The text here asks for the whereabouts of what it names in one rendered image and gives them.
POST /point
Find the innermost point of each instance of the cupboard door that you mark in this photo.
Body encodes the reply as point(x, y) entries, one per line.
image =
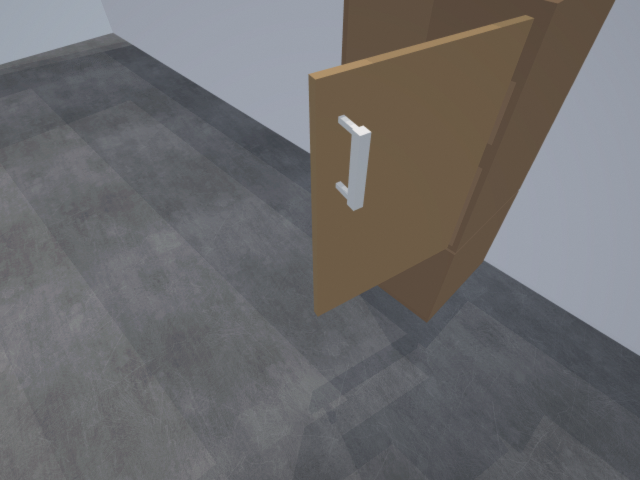
point(431, 108)

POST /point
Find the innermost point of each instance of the handle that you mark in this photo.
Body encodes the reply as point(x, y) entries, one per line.
point(360, 145)

